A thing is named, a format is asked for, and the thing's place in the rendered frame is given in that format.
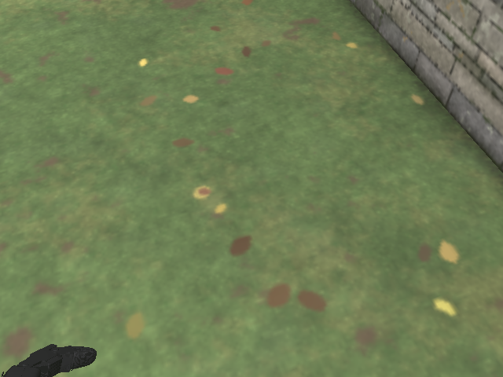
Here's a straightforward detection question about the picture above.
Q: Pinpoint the robot left hand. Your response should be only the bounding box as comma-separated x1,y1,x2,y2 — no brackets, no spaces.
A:
2,344,97,377

